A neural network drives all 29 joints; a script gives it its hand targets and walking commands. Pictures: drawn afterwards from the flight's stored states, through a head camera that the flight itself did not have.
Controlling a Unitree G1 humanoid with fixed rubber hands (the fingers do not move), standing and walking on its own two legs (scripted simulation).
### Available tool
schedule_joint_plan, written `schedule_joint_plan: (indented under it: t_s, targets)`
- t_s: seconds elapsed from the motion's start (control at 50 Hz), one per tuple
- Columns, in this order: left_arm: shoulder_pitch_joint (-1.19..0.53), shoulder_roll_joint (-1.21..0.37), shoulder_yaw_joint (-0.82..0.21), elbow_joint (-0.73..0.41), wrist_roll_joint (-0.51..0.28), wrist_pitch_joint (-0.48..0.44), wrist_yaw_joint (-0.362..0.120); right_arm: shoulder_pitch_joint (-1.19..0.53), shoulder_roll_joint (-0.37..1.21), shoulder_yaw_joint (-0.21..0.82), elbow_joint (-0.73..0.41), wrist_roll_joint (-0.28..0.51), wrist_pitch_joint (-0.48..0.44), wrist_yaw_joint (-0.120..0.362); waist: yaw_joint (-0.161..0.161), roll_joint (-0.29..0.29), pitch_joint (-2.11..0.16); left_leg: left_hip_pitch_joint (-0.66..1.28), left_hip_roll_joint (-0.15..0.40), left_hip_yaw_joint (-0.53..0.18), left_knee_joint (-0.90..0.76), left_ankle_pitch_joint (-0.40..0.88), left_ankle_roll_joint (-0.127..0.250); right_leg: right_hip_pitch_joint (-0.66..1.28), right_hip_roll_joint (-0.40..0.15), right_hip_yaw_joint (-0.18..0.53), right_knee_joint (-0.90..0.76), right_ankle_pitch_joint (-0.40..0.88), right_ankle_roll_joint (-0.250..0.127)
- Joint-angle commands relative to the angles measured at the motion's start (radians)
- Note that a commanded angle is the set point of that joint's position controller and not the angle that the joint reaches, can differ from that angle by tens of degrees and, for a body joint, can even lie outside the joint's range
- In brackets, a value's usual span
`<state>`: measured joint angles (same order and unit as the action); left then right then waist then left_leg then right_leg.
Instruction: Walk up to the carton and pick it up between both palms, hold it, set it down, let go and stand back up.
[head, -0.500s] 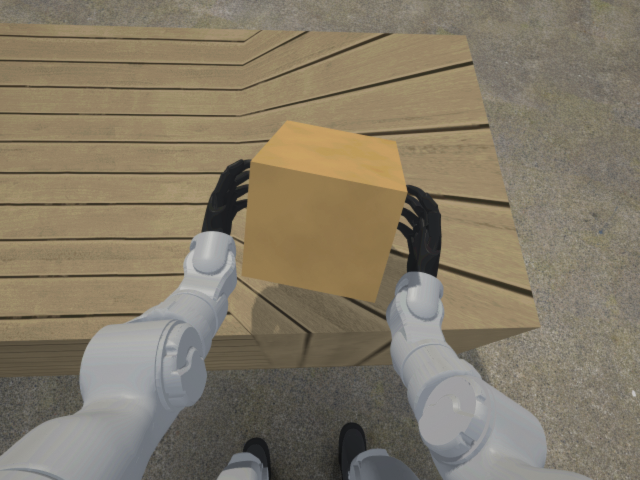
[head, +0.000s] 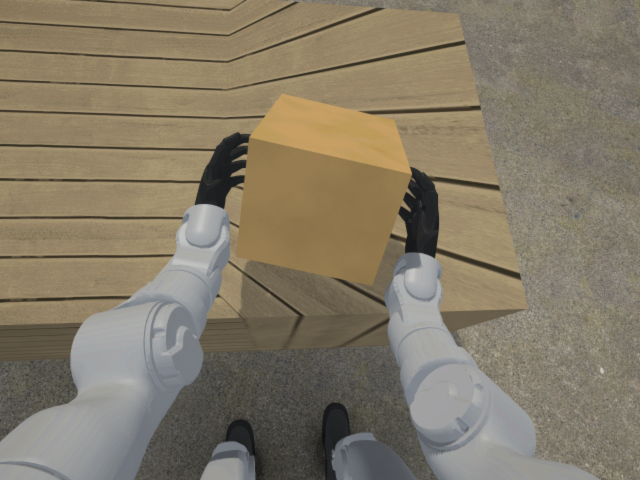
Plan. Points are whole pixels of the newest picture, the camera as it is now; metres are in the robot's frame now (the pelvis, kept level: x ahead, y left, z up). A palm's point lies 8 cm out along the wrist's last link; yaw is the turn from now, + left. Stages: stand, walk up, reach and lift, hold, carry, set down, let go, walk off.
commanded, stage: set down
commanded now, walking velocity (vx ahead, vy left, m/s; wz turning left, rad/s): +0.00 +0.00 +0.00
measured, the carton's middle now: (323, 181) +0.48 -0.05 -0.04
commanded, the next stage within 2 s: none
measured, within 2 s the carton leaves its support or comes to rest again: rests again in 0.86 s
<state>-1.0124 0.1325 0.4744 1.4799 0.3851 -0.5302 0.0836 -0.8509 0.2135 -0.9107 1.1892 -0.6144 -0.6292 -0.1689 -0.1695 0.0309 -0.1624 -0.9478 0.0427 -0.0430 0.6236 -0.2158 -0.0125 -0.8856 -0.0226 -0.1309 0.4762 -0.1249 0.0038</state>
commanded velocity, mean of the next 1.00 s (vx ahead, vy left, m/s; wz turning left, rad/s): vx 0.00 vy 0.00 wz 0.00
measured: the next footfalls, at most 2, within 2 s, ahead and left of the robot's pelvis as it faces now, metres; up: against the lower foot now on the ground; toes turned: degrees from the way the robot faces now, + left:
none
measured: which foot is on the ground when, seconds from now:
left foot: down 0.00-1.00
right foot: down 0.00-1.00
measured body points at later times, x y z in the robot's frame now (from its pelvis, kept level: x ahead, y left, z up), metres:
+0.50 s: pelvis +0.01 -0.01 +0.00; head +0.22 +0.02 +0.40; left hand +0.48 +0.08 -0.07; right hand +0.40 -0.18 -0.05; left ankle +0.01 +0.12 -0.71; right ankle +0.03 -0.13 -0.71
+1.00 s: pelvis +0.00 -0.02 -0.02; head +0.25 +0.00 +0.36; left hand +0.47 +0.07 -0.11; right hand +0.38 -0.18 -0.11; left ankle +0.01 +0.12 -0.71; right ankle +0.03 -0.13 -0.71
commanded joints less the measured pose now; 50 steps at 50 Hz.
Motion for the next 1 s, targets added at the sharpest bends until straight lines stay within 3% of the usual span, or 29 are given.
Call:
schedule_joint_plan:
  t_s: [0.0, 0.28, 0.68, 0.82, 0.98]
  targets:
    - [-0.427, -0.698, -0.164, 0.011, 0.178, 0.028, -0.113, -0.363, 0.432, 0.226, 0.157, -0.143, 0.026, 0.144, -0.068, 0.216, -0.653, 0.599, -0.011, 0.038, -0.035, 0.296, -0.122, 0.179, 0.056, -0.042, -0.060, 0.239, -0.048]
    - [-0.331, -0.739, -0.138, -0.027, 0.260, 0.038, -0.091, -0.348, 0.439, 0.237, 0.146, -0.150, -0.021, 0.147, -0.044, 0.219, -0.697, 0.613, -0.008, 0.029, -0.034, 0.481, -0.126, 0.204, 0.065, -0.046, -0.100, 0.321, -0.062]
    - [-0.323, -0.711, -0.144, 0.010, 0.240, -0.054, -0.114, -0.326, 0.486, 0.309, 0.163, -0.143, -0.091, 0.122, -0.049, 0.175, -0.770, 0.320, -0.031, 0.037, -0.036, 0.337, -0.072, 0.338, 0.034, -0.003, 0.001, 0.445, -0.050]
    - [-0.333, -0.692, -0.161, 0.011, 0.219, -0.099, -0.117, -0.339, 0.464, 0.320, 0.165, -0.141, -0.123, 0.133, -0.037, 0.194, -0.858, 0.294, -0.046, 0.050, 0.008, 0.331, -0.081, 0.335, 0.037, 0.007, 0.049, 0.455, -0.053]
    - [-0.311, -0.606, -0.176, 0.035, 0.190, -0.120, -0.108, -0.330, 0.355, 0.292, 0.173, -0.144, -0.138, 0.139, -0.053, 0.185, -0.890, 0.325, -0.055, 0.044, 0.064, 0.321, -0.088, 0.271, 0.056, 0.002, 0.085, 0.405, -0.052]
